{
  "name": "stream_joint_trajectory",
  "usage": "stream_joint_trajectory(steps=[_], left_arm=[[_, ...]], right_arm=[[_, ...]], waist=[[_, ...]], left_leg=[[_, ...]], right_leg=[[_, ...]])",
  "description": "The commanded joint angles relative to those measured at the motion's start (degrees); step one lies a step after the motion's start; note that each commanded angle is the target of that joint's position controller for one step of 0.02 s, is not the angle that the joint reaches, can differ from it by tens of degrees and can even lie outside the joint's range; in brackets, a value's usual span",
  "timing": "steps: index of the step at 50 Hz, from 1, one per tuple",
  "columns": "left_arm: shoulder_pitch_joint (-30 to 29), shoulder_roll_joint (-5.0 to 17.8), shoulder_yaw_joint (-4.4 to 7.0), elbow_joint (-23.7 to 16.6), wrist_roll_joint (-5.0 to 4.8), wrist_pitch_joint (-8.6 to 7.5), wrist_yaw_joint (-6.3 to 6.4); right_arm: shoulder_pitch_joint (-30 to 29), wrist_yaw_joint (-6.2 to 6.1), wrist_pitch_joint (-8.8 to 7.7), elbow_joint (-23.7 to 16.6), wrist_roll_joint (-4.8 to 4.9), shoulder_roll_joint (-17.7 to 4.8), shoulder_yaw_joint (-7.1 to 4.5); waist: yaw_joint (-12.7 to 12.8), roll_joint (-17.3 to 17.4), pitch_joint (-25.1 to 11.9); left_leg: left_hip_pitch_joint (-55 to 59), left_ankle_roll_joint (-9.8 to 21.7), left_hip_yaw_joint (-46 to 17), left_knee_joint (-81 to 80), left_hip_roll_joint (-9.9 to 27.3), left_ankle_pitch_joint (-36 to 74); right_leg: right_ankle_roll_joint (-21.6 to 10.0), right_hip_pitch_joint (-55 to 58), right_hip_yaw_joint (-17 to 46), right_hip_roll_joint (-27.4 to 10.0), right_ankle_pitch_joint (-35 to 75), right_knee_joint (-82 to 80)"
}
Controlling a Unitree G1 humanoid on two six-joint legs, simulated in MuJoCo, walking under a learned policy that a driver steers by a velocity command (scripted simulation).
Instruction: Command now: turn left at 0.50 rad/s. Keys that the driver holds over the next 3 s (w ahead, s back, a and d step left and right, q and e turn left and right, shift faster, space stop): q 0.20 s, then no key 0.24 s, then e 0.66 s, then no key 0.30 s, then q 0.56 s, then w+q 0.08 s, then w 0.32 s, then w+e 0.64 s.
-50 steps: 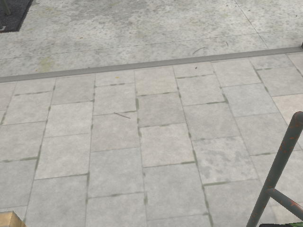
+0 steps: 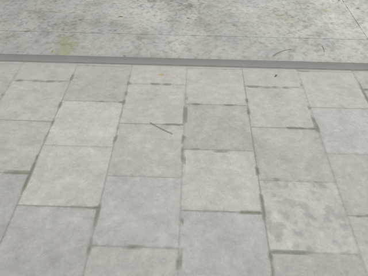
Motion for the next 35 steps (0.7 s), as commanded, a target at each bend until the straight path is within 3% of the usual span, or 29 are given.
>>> stream_joint_trajectory(steps=[1,2,3,4,5,6,7,8,9,10,12,13,15,17,18,19,21,22,24,25,26,27,28,29,30,33,35], left_arm=[[1.6,6.4,2.38,-4.7,-1.79,0.72,-0.39],[-5.7,4.0,1.79,-11.5,-0.58,-0.33,-0.75],[-15.5,6.7,3.00,-12.7,-2.32,-2.32,-0.64],[-16.8,4.2,2.53,-12.6,-2.34,-2.66,-0.30],[-14.4,3.7,2.52,-10.9,-0.72,-1.97,-0.02],[-12.2,5.5,3.26,-10.0,0.46,-1.32,0.15],[-9.3,6.1,3.95,-9.1,0.53,-0.32,-0.04],[-7.9,5.7,4.12,-8.2,0.72,0.22,-0.38],[-4.6,5.1,4.15,-7.2,0.44,0.01,-0.83],[-4.0,4.1,3.88,-7.9,0.64,-0.03,-1.05],[-5.7,2.7,3.12,-9.2,0.53,-0.14,-0.70],[-7.8,1.9,2.45,-11.2,0.53,0.42,-0.26],[-11.0,0.7,1.47,-12.1,0.93,1.00,-0.19],[-11.2,0.7,1.28,-12.2,0.88,0.64,-0.92],[-8.0,2.3,2.09,-10.0,0.42,-0.20,-1.51],[-6.4,3.3,2.34,-9.6,0.18,-0.50,-1.87],[-7.0,3.8,2.60,-9.5,0.19,-0.93,-2.19],[-10.1,2.7,1.92,-11.7,-0.02,-0.27,-1.89],[-3.7,1.2,1.39,-7.5,-0.53,0.23,-2.71],[-0.3,0.9,1.23,-5.8,-0.52,0.37,-3.28],[0.8,-1.3,0.83,-5.8,-1.07,0.63,-3.33],[3.5,-0.5,0.82,-3.9,-0.60,0.85,-3.45],[4.1,3.7,1.46,-3.9,-0.13,0.66,-3.50],[-0.8,3.7,1.48,-5.7,-0.10,-0.29,-3.94],[-1.5,4.2,2.03,-7.2,-0.87,-0.79,-3.96],[-2.4,6.4,2.47,-9.6,-0.78,-0.74,-3.07],[-1.9,6.6,2.51,-11.6,-0.24,-0.29,-2.59]], right_arm=[[9.8,1.17,-0.78,-1.2,-0.13,-7.1,-2.77],[13.0,1.71,-1.56,-1.9,-0.62,-17.7,-5.42],[18.1,2.48,-3.02,-1.7,-3.20,-13.7,-4.47],[17.7,1.97,-3.21,-0.4,-4.31,-11.4,-3.61],[15.5,1.18,-2.54,-0.5,-3.14,-9.9,-3.05],[10.2,0.71,-1.59,-1.8,-1.60,-8.5,-2.04],[4.9,0.49,-0.98,-3.3,-1.56,-7.9,-0.92],[0.8,0.29,-0.76,-4.7,-2.33,-8.7,-0.66],[-5.2,-0.14,-0.96,-6.7,-3.26,-10.1,-0.21],[-6.7,-0.57,-0.89,-7.2,-2.83,-10.1,0.18],[-1.4,-1.47,-0.74,-5.4,-2.29,-8.1,1.47],[1.9,-1.37,-0.57,-4.4,-1.48,-7.3,1.48],[6.6,-1.94,-0.75,-2.8,-1.50,-5.8,1.37],[6.6,-2.50,-1.12,-1.8,-1.89,-6.3,0.73],[4.8,-2.67,-1.72,-1.5,-2.99,-7.1,0.68],[1.7,-2.39,-1.96,-2.3,-3.06,-7.4,0.63],[-1.5,-1.88,-2.09,-2.8,-2.38,-7.4,0.21],[-0.6,-1.74,-1.63,-2.3,-0.90,-6.6,0.08],[0.4,-1.26,-1.62,0.0,-1.52,-5.1,0.05],[-0.9,-0.65,-1.95,0.3,-1.73,-4.1,0.26],[-1.6,-0.07,-2.38,0.1,-1.14,-1.4,1.32],[-0.9,0.10,-3.04,1.0,-1.40,-1.4,1.18],[1.3,0.53,-3.84,0.6,-2.06,-2.2,0.57],[0.6,0.80,-3.64,-0.6,-0.62,-4.6,-0.35],[-4.6,0.37,-3.21,-1.6,-0.56,-8.0,-1.22],[-7.7,0.27,-2.05,-4.8,-2.74,-3.2,0.18],[-6.9,0.70,-2.43,-5.0,-2.86,-2.7,0.45]], waist=[[-3.2,3.0,1.7],[-5.5,21.6,1.0],[-10.4,9.2,1.0],[-9.3,7.8,1.0],[-6.9,7.0,-0.9],[-3.9,6.0,-0.9],[-0.4,5.0,-1.0],[1.3,1.9,-1.8],[4.1,0.4,-3.0],[4.4,1.9,-3.2],[1.5,3.7,-3.8],[0.4,5.3,-2.9],[-2.1,6.6,-3.8],[-2.1,7.9,-6.2],[-1.3,8.9,-8.9],[-0.4,9.2,-9.3],[-0.7,9.2,-6.4],[-0.8,8.4,-1.8],[-0.5,12.7,-3.6],[0.3,13.2,-3.1],[0.8,12.4,-0.4],[0.2,9.0,1.2],[-3.9,-0.6,-0.2],[-6.2,-5.4,-0.5],[-2.6,-3.8,1.6],[-3.5,-5.5,-1.8],[-2.8,-5.6,-3.6]], left_leg=[[18.1,5.9,-8.0,-15.8,1.0,4.7],[27.4,16.2,-46.3,-26.2,17.1,13.2],[32.3,20.8,-54.7,-27.9,20.3,9.9],[33.0,21.2,-47.4,-23.7,19.6,13.6],[30.3,18.7,-41.8,-21.4,17.8,15.2],[23.0,16.3,-35.2,-19.3,16.1,19.8],[12.0,13.9,-29.7,-18.5,12.8,24.5],[3.5,12.7,-25.8,-16.6,9.8,32.2],[-3.6,12.2,-23.2,-14.8,8.3,38.5],[-5.4,11.8,-22.0,-13.7,7.1,40.0],[-0.3,12.5,-21.3,-11.5,6.9,41.3],[4.0,12.4,-20.9,-11.4,6.1,39.9],[11.5,11.9,-20.9,-8.9,5.9,40.5],[14.3,10.7,-22.3,-8.2,6.4,41.6],[13.0,11.6,-23.8,-6.1,8.3,47.8],[11.7,11.9,-24.3,-5.9,9.4,51.1],[6.7,12.9,-25.9,-6.4,9.3,54.1],[6.7,11.4,-24.3,-9.5,6.6,48.0],[4.8,11.4,-22.6,-12.9,6.1,40.4],[2.3,11.5,-22.4,-14.3,6.1,37.4],[5.0,10.3,-24.2,-17.7,5.7,27.1],[3.5,8.9,-24.0,-17.3,5.2,24.8],[3.5,6.0,-20.4,-12.7,2.0,23.3],[7.8,3.8,-16.2,-15.8,1.3,16.8],[8.5,2.8,-13.6,-12.0,-0.2,11.7],[10.6,0.7,-9.2,-9.1,-1.3,10.7],[9.5,0.1,-7.4,-8.6,-1.2,10.7]], right_leg=[[-4.5,-12.2,6.2,-5.4,-5.6,7.9],[1.2,-37.6,3.8,4.1,-23.7,22.5],[2.0,-46.2,19.0,6.0,-22.3,27.3],[2.8,-49.4,21.8,6.3,-17.1,30.2],[4.2,-48.1,20.3,6.7,-13.1,35.2],[5.5,-44.4,18.5,5.7,-7.3,38.6],[6.9,-35.7,15.6,5.7,-1.9,43.7],[7.7,-29.3,11.2,7.3,6.3,50.7],[7.8,-22.4,10.9,7.1,13.7,55.1],[8.0,-22.0,9.2,7.6,16.5,58.5],[8.5,-26.1,8.6,7.8,17.5,62.3],[8.6,-30.0,8.7,7.4,14.5,56.6],[8.8,-31.7,9.7,6.0,13.3,46.3],[8.3,-26.0,11.0,4.5,14.2,35.1],[8.1,-21.0,12.6,3.5,19.1,39.1],[7.6,-18.6,12.8,3.3,17.9,38.2],[6.8,-14.2,11.9,3.4,12.4,35.9],[6.6,-14.7,9.3,4.9,-0.5,21.6],[5.8,-2.0,7.7,4.4,-4.7,11.8],[4.7,4.3,6.9,4.2,-3.6,5.7],[2.6,6.1,9.1,3.5,-8.9,-13.3],[1.3,11.8,10.6,3.4,0.8,-17.4],[-0.6,15.2,15.5,0.5,23.7,-14.3],[-4.6,6.5,19.2,0.9,24.1,-13.2],[-5.4,3.3,20.4,1.0,21.8,-15.7],[-6.6,4.2,24.2,1.1,22.0,-16.9],[-7.1,5.2,26.1,1.0,20.1,-16.8]])
Next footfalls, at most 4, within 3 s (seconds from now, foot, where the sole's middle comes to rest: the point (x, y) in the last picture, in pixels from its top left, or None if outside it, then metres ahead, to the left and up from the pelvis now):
0.02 left None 0.06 0.10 -0.75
0.54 right None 0.09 -0.13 -0.75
1.52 left None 0.09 0.09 -0.75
2.62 right None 0.31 -0.06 -0.96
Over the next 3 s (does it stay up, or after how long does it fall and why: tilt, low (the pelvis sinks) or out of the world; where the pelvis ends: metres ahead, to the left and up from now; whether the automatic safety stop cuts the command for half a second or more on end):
stays up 0.48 0.06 -0.30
